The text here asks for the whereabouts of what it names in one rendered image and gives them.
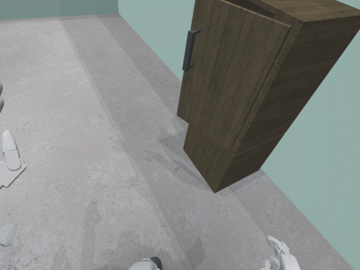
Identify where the left robot hand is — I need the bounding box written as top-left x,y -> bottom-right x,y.
0,82 -> 27,189

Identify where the cupboard door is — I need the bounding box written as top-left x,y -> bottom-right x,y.
177,0 -> 292,151

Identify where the left robot foot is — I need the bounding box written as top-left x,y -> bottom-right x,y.
151,256 -> 162,270

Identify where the handle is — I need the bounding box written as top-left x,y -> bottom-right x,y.
182,29 -> 201,72

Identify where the robot left shin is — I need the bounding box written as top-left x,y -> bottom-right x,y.
141,259 -> 156,266

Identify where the right robot hand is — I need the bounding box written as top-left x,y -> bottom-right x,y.
261,236 -> 301,270

